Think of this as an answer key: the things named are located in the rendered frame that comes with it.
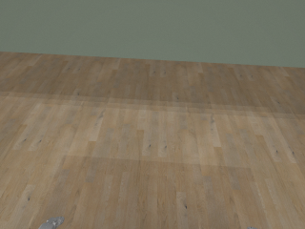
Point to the robot left hand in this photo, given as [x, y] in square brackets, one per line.
[52, 223]

